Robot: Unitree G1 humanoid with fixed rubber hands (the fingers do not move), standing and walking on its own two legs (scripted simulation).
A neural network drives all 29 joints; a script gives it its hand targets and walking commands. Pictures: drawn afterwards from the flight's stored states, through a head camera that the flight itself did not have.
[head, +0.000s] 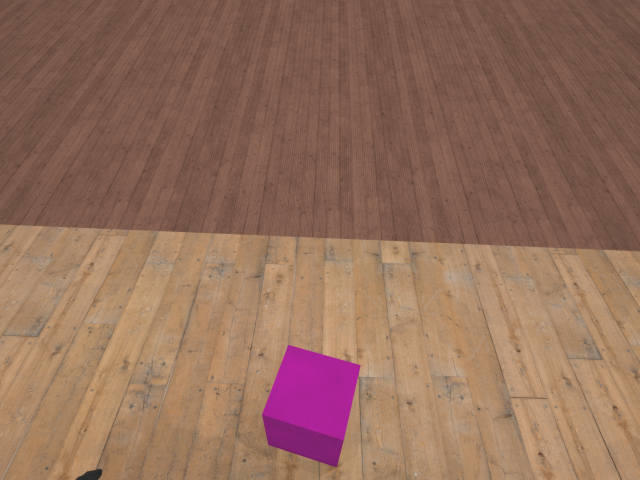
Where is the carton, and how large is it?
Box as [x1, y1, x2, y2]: [262, 345, 360, 466]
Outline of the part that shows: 288,345 262,413 268,444 336,466 360,365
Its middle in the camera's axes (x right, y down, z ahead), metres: -0.02 +0.47 +1.11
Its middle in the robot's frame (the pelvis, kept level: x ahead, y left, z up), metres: +0.47 +0.01 -0.66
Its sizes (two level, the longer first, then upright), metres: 0.210 0.200 0.250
